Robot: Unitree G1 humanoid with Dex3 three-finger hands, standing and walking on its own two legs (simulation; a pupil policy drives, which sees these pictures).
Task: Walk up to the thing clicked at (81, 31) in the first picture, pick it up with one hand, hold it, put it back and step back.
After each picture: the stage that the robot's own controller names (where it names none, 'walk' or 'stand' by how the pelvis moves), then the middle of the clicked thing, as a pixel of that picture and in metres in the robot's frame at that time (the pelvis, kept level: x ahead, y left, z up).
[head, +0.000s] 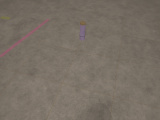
stand; (82, 31) +1.67 +0.00 -0.65
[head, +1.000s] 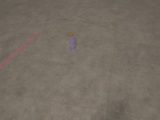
walk; (71, 42) +1.52 +0.24 -0.63
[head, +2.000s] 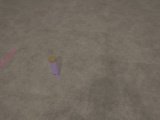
walk; (54, 67) +1.00 +0.35 -0.64
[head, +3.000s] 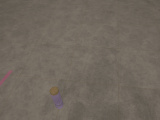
walk; (57, 98) +0.66 +0.28 -0.65
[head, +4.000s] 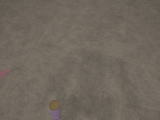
stand; (55, 111) +0.50 +0.19 -0.63
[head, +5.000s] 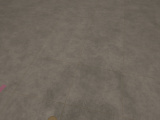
stand; out of the picture +0.46 +0.19 -0.66
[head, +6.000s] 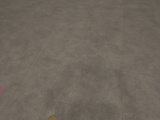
stand; out of the picture +0.47 +0.20 -0.66
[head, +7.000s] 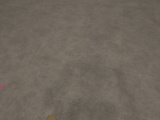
stand; out of the picture +0.46 +0.21 -0.66
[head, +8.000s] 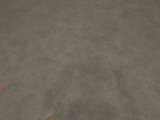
stand; out of the picture +0.46 +0.21 -0.66
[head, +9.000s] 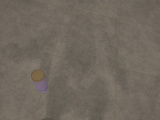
go down; (40, 82) +0.49 +0.22 -0.48
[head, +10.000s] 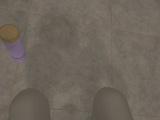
go down; (14, 46) +0.52 +0.27 -0.26
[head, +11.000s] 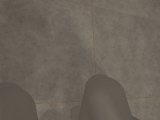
close in; out of the picture +0.50 +0.30 -0.18
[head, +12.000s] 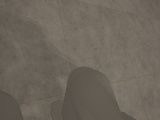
close; out of the picture +0.49 +0.33 -0.16
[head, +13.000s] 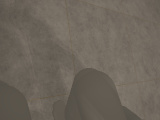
lift; out of the picture +0.43 +0.29 -0.17
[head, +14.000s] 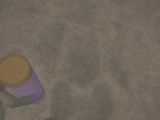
lift; (27, 85) +0.33 +0.18 +0.03
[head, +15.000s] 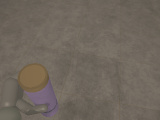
hold; (42, 95) +0.31 +0.13 +0.05
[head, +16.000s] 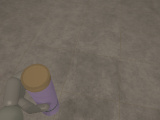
hold; (44, 94) +0.31 +0.13 +0.04
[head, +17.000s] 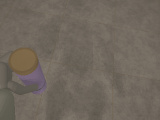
crouch; (32, 75) +0.38 +0.16 -0.03
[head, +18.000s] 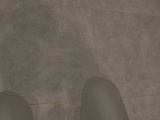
lower; out of the picture +0.51 +0.26 -0.06
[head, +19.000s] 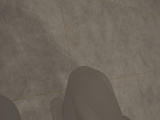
lower; out of the picture +0.47 +0.30 -0.17
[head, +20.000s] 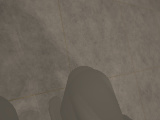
lower; out of the picture +0.47 +0.31 -0.17
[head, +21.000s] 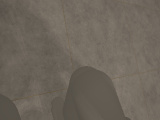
lower; out of the picture +0.46 +0.30 -0.17
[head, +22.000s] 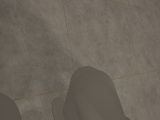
lower; out of the picture +0.46 +0.30 -0.17
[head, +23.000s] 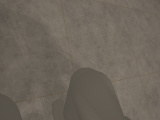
open; out of the picture +0.47 +0.29 -0.17
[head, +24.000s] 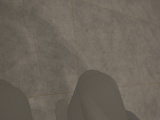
stand; out of the picture +0.46 +0.28 -0.18
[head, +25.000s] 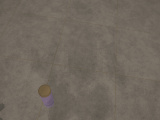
stand; (47, 97) +0.46 +0.19 -0.50
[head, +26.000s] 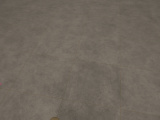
stand; out of the picture +0.44 +0.17 -0.60
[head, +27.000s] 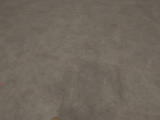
stand; out of the picture +0.44 +0.16 -0.60
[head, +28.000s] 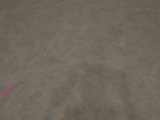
stand; out of the picture +0.46 +0.15 -0.65
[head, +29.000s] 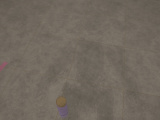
stand; (62, 107) +0.48 +0.14 -0.63
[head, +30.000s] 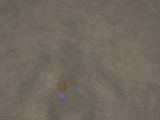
walk; (61, 93) +0.59 +0.11 -0.64
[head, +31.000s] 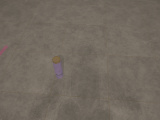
walk; (58, 68) +0.89 +0.27 -0.62
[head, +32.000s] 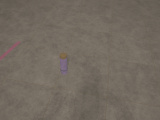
stand; (63, 64) +1.06 +0.19 -0.64
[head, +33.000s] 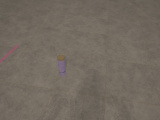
stand; (61, 66) +1.08 +0.20 -0.66
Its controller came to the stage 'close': yes
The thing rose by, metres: 0.67
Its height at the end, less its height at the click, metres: +0.00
